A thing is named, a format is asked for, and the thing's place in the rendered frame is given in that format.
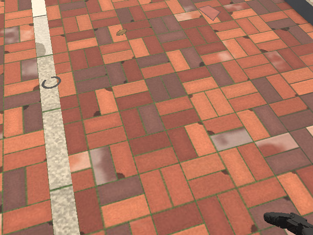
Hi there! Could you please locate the right robot hand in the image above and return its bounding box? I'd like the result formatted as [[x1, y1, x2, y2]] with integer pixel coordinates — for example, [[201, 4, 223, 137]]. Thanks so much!
[[263, 211, 313, 235]]

